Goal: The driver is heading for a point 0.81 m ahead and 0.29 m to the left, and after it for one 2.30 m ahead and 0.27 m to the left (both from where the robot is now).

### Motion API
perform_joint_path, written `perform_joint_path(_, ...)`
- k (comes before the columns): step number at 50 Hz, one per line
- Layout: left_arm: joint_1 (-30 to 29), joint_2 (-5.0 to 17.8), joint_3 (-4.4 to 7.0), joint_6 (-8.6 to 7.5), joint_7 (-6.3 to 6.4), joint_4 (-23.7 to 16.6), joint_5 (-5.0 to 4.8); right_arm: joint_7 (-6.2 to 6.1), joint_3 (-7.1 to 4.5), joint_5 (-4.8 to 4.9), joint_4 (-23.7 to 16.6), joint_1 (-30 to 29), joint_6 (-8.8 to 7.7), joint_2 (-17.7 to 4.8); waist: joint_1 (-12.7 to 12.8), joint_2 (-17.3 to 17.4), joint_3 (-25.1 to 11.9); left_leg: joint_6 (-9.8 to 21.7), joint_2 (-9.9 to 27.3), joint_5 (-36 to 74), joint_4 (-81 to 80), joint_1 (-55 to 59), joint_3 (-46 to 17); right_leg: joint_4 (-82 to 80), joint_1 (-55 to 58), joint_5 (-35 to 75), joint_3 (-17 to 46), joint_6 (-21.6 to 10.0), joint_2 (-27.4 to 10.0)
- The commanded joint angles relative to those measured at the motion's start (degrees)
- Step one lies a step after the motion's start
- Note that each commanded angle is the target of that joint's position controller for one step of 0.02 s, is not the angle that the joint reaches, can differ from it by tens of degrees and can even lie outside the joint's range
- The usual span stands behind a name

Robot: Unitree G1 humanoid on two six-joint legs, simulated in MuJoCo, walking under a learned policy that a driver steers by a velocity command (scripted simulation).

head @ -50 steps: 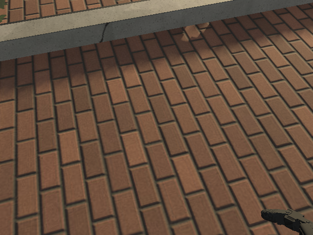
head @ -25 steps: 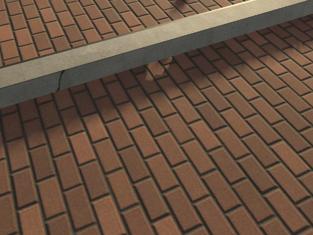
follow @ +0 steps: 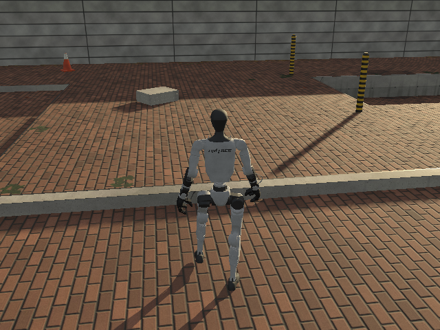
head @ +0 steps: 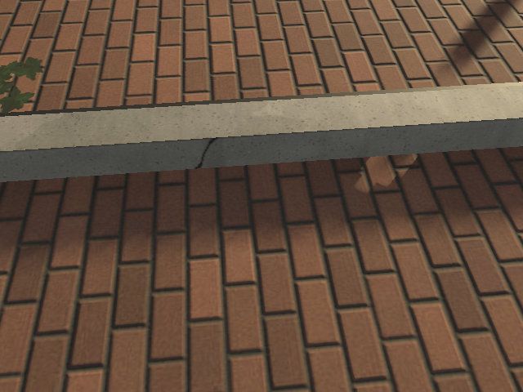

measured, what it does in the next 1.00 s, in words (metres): walks ahead, turning left: left foot, then right foot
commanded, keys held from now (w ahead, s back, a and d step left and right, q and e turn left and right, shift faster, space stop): w+q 1.00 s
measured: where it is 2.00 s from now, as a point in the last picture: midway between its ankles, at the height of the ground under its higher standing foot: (164, 292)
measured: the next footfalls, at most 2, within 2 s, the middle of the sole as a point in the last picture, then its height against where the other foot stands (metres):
left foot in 0.18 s outside the picture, level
right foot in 0.66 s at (280, 351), level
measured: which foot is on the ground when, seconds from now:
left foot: up 0.00-0.16, down 0.18-0.68, up 0.70-1.00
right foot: down 0.00-0.16, up 0.18-0.64, down 0.66-1.00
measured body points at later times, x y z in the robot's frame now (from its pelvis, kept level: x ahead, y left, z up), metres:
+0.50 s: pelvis +0.28 +0.07 +0.00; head +0.31 +0.10 +0.45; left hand +0.42 +0.37 -0.09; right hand +0.41 -0.19 -0.10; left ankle +0.23 +0.12 -0.74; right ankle +0.51 -0.08 -0.68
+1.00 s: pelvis +0.55 +0.12 +0.00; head +0.58 +0.14 +0.45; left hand +0.42 +0.38 -0.12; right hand +0.86 +0.01 -0.08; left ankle +0.58 +0.34 -0.68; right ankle +0.57 +0.00 -0.74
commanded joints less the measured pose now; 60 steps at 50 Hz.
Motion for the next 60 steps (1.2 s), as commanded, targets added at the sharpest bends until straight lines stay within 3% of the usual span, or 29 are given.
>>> perform_joint_path(1, -1.24, 9.88, 2.19, 0.0, 0.67, -3.16, -0.77, 1.3, 0.43, -0.12, -5.78, -6.4, -0.63, -0.94, 0.51, -3.66, 4.41, 0.92, -0.05, 2.15, -5.89, -0.49, 2.4, -5.15, -1.15, 19.59, 3.17, -7.47, -17.34)
perform_joint_path(5, -0.86, 11.89, 2.98, 1.85, 0.84, -3.09, -1.71, 2.52, -0.31, 0.09, -8.65, -7.71, -0.37, -2.83, -1.24, -5.46, 2.78, 4.04, -3.52, -6.45, -8.89, 2.91, 6.56, 2.99, 5.94, 38.94, 0.38, -5.59, -18.99)
perform_joint_path(7, -2.02, 13.41, 3.42, 2.87, 1.14, -3.77, -1.97, 2.49, -2.05, 0.37, -7.75, -0.25, -0.02, -5.87, -6.14, -7.23, -2.53, 6.65, -8.07, -11.71, -8.8, 14.07, 9.57, 15.91, 5.77, 54.9, -0.87, -4.28, -18.22)
perform_joint_path(8, -3.05, 13.29, 3.24, 3.18, 1.22, -4.21, -2.17, 1.9, -3.86, 0.52, -5.54, 8.69, 0.06, -8.84, -11.11, -6.08, -7.11, 8.79, -10.52, -8.69, -12.78, 27.28, 9.48, 28.04, 0.74, 52.89, -2.03, -2.47, -16.07)
perform_joint_path(9, -1.95, 10.81, 2.27, 2.71, 1.21, -5.39, -0.79, 0.49, -5.87, 0.54, -3.62, 16.75, 0.71, -14.16, -13.6, 1.24, -12.11, 12.07, -3.59, -9.22, -14.61, 44.33, -3.21, 46.2, -13.9, 32.16, -2.13, 0.34, -13.13)
perform_joint_path(10, 3.21, 2.08, -0.31, 0.79, 0.15, -8.51, 0.53, 0.39, -6.13, 0.62, -4.41, 13.8, 0.03, -19.03, -5.52, 13.71, -17.13, 23.15, 9.74, -19.08, -21.49, 61.1, -36.62, 64.5, -38.86, -19.76, 6.06, 3.38, -0.43)
perform_joint_path(11, -4.09, 7.16, 0.35, -1.73, -0.7, -9.59, -2.0, 0.76, -4.59, 0.02, -5.8, 15.57, -0.77, -13.92, -10.17, 5.99, -20.68, 23.02, 12.04, -23.45, -29.25, 62.61, -44.56, 68.85, -45.29, -20.43, 17.6, 1.99, -0.77)
perform_joint_path(12, -8.89, 9.13, 0.94, -2.93, -1.05, -11.21, -3.82, 0.87, -3.79, -0.42, -5.44, 13.28, -1.63, -11.13, -10.12, 3.43, -12.49, 20.16, 10.77, -18.53, -30.11, 57.08, -36.37, 66.9, -49.39, -14.61, 17.49, 0.43, -3.38)
perform_joint_path(13, -8.86, 8.6, 0.79, -3.42, -0.66, -10.83, -2.97, 0.84, -3.26, -0.14, -6.04, 9.46, -2.09, -9.38, -7.31, -1.48, -8.27, 18.05, 8.21, -12.4, -29.7, 48.55, -29.22, 61.85, -46.64, -9.52, 17.56, -0.13, -6.08)
perform_joint_path(15, -6.86, 9.4, 1.64, -2.46, -0.27, -9.8, -0.91, 0.44, -2.19, -0.88, -7.88, 3.61, -2.25, -6.38, -3.09, -1.23, -4.92, 16.04, 4.34, -2.27, -31.26, 35.96, -20.69, 54.4, -38.24, -4.75, 17.97, 0.83, -8.89)
perform_joint_path(19, -9.34, 6.81, 1.27, -0.32, -0.05, -11.61, 0.29, -0.96, -2.71, -0.47, -7.69, 5.45, -2.5, -8.79, -2.5, -1.05, -2.62, 15.98, 1.67, 6.17, -33.6, 28.38, -14.65, 43.32, -36.41, 1.94, 15.93, 4.5, -7.89)
perform_joint_path(24, -19.48, 4.62, 0.17, -0.72, -0.83, -15.08, -0.4, -2.03, -2.91, -0.04, -6.66, 9.52, -1.68, -9.42, -6.57, 1.96, -0.76, 11.55, -2.33, -1.09, -32.39, 25.37, -11.5, 22.34, -32.02, 19.04, 14.98, 5.25, -3.51)
perform_joint_path(29, -22.49, 7.3, 0.8, -1.85, -2.07, -17.26, -1.13, -2.42, -2.82, 0.28, -5.38, 12.69, -0.89, -8.78, -7.21, 3.36, -0.8, 10.35, 0.84, -4.31, -25.96, 32.5, -18.82, 15.14, -30.4, 16.16, 17.25, 3.29, -2.02)
perform_joint_path(32, -14.23, 9.59, 2.07, -2.76, -1.94, -15.41, -1.02, -2.61, -2.63, 0.03, -6.2, 10.7, -0.35, -8.13, -2.42, 5.5, -3.64, 8.35, -0.27, 2.65, -18.13, 33.66, -20.94, 11.82, -19.58, 11.22, 15.69, 0.17, -1.22)
perform_joint_path(33, -6.9, 11.81, 2.92, -3.07, -1.56, -14.32, -0.11, -2.31, -1.63, -0.39, -7.18, 9.9, -0.5, -5.64, 1.16, 3.69, -10.03, 6.44, -3.39, 2.45, -7.32, 29.44, -18.22, 13.24, -6.49, 11.08, 19.26, -2.8, -6.07)
perform_joint_path(34, 1.63, 16.41, 4.1, -2.83, -1.06, -13.53, 1.0, -2.27, -0.58, -0.26, -8.58, 14.57, -0.8, -2.26, 1.64, -7.15, -19.69, 2.22, -10.36, -11.59, 11.98, 13.36, -11.14, 13.18, 15.12, 5.05, 37.1, -9.68, -18.93)
perform_joint_path(35, 3.81, 15.5, 4.03, -2.03, -1.57, -11.83, -0.14, -2.28, -0.05, 0.84, -9.36, 18.74, -1.18, -3.0, -0.02, -21.8, -22.97, 0.59, -11.64, -34.96, 24.91, -0.82, -8.3, 6.76, 22.34, -8.52, 58.19, -14.79, -26.78)
perform_joint_path(36, 0.78, 10.16, 2.61, -1.59, -1.5, -13.14, -0.99, -2.26, -1.34, 1.34, -8.37, 15.68, -1.03, -8.7, 0.99, -13.89, -14.71, 0.17, -7.63, -31.42, 29.99, -5.72, -9.4, 4.58, 16.02, -16.94, 54.01, -12.61, -25.21)
perform_joint_path(37, -1.88, 7.97, 1.95, -0.92, -1.2, -13.74, -0.81, -2.21, -1.74, 0.79, -9.23, 10.34, -0.68, -10.1, 1.46, -8.91, -8.38, -0.06, -5.51, -26.67, 30.48, -5.88, -6.91, 4.04, 8.38, -13.92, 44.74, -10.15, -22.73)
perform_joint_path(39, -5.84, 6.1, 1.1, -0.53, -1.02, -13.24, -0.02, -1.9, -1.98, -0.25, -10.4, 6.7, -0.3, -8.54, -1.02, -6.71, -1.77, -0.08, -1.92, -20.96, 25.22, -2.2, -5.85, 0.98, -3.95, -2.37, 33.09, -8.53, -18.17)
perform_joint_path(42, -6.26, 6.71, 1.39, -1.16, -1.04, -11.96, -0.32, -1.32, -1.3, 0.45, -11.13, 7.35, 0.6, -4.84, -2.49, -8.24, -0.5, -0.45, 0.11, -18.11, 21.19, 0.61, -4.05, -2.96, -9.08, 5.08, 24.06, -9.06, -16.41)
perform_joint_path(49, -4.45, 10.31, 2.41, -0.58, -0.64, -9.9, -0.63, 0.21, -0.32, 0.1, -14.05, -1.32, -0.22, -3.17, -0.18, -5.63, 0.67, -1.06, -0.24, -0.47, 1.56, -0.01, -0.61, -4.27, -5.21, 17.0, 9.58, -8.12, -15.11)
perform_joint_path(50, -0.4, 7.59, 1.36, -0.3, -1.36, -8.11, 0.86, 2.27, 0.54, -5.34, -15.24, -4.96, 1.06, -2.0, -0.33, -2.84, 2.09, -0.05, -2.64, 0.37, -2.54, 5.1, 4.9, -4.44, -9.0, 17.23, 5.73, -6.16, -14.16)
perform_joint_path(54, 1.73, 11.06, 2.22, 0.67, -0.93, -7.67, 0.72, 4.1, 0.22, -4.1, -16.17, -7.66, 1.84, -3.41, 0.01, -8.39, 2.97, 2.78, -4.3, -5.19, -9.45, 8.11, 6.76, -0.62, -2.86, 21.67, 3.31, -3.85, -16.17)
perform_joint_path(56, 2.98, 12.73, 2.43, 1.74, -0.48, -7.35, 0.58, 3.1, -0.46, -5.05, -15.47, -4.95, 1.79, -5.21, -1.84, -8.78, 0.04, 5.1, -8.02, -14.02, -11.81, 12.52, 8.3, 9.41, 2.19, 39.77, 1.48, -3.41, -17.35)
perform_joint_path(57, 4.12, 12.41, 2.01, 2.32, -0.26, -6.98, 0.45, 2.38, -0.83, -5.77, -13.46, 1.34, 1.17, -5.67, -4.6, -7.99, -3.37, 6.6, -10.36, -14.67, -14.84, 20.54, 7.57, 19.83, 1.12, 46.79, 0.82, -3.1, -17.03)
perform_joint_path(58, 4.46, 10.78, 1.15, 2.61, -0.22, -7.41, 0.39, 1.44, -1.39, -6.47, -10.18, 11.48, 0.32, -6.66, -9.23, -4.68, -9.6, 8.18, -9.27, -9.82, -18.94, 34.49, 4.51, 34.03, -5.31, 39.87, -0.56, -1.61, -15.07)
perform_joint_path(59, 8.29, 2.98, -1.14, 2.62, -1.17, -10.9, -0.5, 0.56, -2.29, -6.49, -10.4, 14.12, -0.21, -12.35, -7.39, 8.47, -18.85, 13.04, 9.8, -1.66, -18.37, 55.14, -18.9, 52.98, -25.69, 2.59, -0.65, 1.49, -9.75)
perform_joint_path(60, 7.78, 6.01, -0.4, 3.3, -0.84, -11.07, -0.29, -0.14, -2.97, -3.29, -11.48, 14.79, 0.04, -14.91, -8.66, 9.43, -25.51, 18.71, 19.81, 23.44, -23.44, 57.77, -36.47, 65.45, -33.04, -20.49, 6.19, 2.75, -1.92)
